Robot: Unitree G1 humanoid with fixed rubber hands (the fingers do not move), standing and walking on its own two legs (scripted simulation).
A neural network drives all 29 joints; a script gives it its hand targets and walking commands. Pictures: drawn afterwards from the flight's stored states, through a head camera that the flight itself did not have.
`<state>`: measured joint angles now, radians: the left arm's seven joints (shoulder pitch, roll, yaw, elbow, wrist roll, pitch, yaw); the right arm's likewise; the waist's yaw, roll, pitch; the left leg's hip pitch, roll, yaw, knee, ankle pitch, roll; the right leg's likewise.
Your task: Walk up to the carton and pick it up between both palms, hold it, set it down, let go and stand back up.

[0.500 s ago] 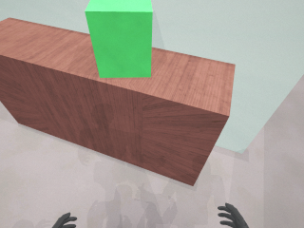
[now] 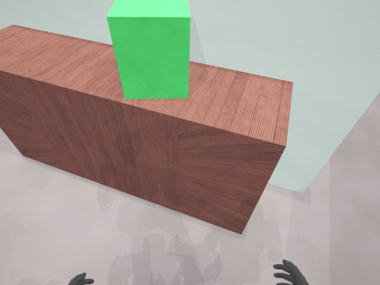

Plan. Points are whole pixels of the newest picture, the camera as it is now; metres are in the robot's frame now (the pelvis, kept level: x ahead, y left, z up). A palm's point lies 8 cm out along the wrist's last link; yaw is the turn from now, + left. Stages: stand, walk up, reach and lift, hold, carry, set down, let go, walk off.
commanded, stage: stand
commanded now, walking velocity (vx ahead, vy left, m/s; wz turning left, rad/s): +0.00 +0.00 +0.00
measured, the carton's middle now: (155, 47) +0.86 +0.14 +0.10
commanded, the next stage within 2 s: walk up in 0.36 s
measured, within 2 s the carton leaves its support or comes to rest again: neither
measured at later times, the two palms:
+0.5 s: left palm out of the picture +0.09 +0.26 -0.10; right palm out of the picture +0.11 -0.24 -0.10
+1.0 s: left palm out of the picture +0.10 +0.43 -0.10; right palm out of the picture +0.13 -0.20 -0.08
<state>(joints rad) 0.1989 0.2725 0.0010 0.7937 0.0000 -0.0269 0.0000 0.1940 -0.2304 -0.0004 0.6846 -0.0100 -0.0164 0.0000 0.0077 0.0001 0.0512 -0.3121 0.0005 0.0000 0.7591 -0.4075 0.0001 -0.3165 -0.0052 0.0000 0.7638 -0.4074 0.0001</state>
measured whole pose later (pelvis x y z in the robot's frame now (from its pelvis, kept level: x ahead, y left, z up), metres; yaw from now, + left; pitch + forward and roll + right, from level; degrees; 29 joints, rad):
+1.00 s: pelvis +0.02 +0.12 +0.00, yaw -2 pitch -4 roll -2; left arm 0.27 0.40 0.04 0.88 0.00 -0.07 0.01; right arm 0.20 -0.38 -0.10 0.75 -0.05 -0.03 0.06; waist -0.01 0.02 0.11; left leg -0.31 -0.03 0.10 0.74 -0.37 0.07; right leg -0.44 -0.01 0.03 1.20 -0.35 0.00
